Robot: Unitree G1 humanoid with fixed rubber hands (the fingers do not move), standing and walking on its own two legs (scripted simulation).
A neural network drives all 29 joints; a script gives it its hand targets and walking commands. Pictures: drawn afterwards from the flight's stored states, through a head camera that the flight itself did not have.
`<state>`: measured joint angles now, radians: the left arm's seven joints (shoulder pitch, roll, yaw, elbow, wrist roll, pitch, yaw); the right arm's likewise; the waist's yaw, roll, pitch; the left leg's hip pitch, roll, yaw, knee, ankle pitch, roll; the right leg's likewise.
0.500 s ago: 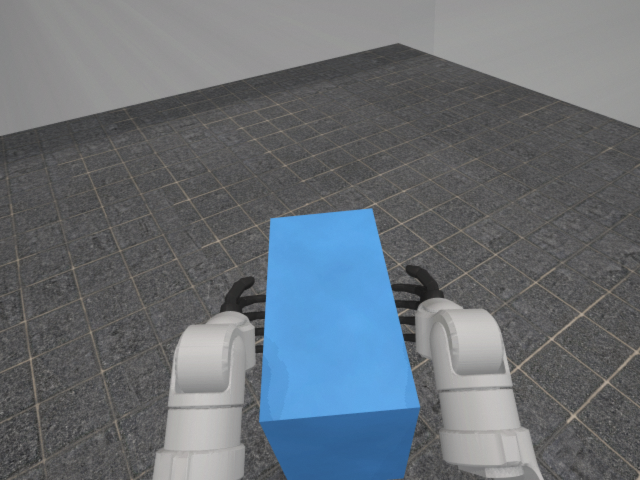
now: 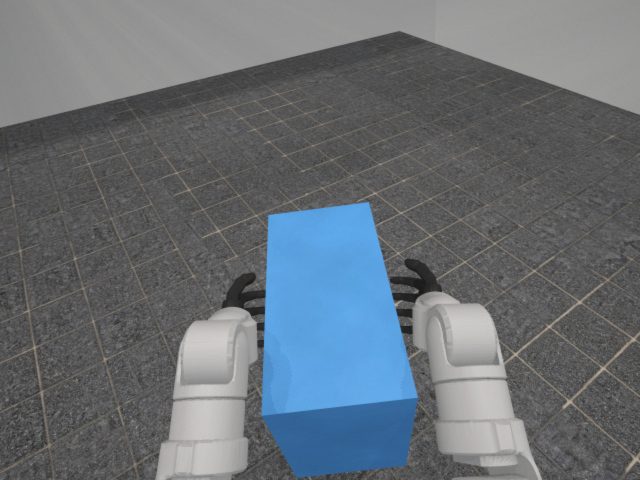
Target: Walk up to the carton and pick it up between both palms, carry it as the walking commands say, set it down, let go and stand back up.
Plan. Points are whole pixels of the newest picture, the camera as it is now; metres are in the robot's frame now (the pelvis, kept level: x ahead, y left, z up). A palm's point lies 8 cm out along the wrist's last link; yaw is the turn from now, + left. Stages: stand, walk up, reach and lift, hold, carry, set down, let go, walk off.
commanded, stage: carry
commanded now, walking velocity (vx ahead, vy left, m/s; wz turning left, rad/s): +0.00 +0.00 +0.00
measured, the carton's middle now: (334, 334) +0.32 +0.00 +0.00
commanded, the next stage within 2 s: hold in 0.44 s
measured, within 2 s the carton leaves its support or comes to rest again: neither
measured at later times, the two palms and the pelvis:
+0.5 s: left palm (236, 334) +0.29 +0.12 +0.06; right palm (428, 320) +0.30 -0.12 +0.07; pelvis -0.01 +0.00 +0.00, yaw +3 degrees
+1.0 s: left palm (262, 347) +0.27 +0.09 +0.07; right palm (453, 317) +0.30 -0.15 +0.07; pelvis -0.02 -0.06 +0.00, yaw +14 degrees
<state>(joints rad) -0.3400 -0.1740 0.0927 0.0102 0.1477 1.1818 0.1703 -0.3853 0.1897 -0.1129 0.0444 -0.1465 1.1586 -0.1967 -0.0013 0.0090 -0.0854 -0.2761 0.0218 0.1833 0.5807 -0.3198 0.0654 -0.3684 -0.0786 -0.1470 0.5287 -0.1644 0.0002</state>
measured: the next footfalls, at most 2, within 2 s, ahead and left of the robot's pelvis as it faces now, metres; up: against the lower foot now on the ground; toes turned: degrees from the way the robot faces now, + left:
none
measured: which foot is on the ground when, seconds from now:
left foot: down 0.00-1.00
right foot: down 0.00-1.00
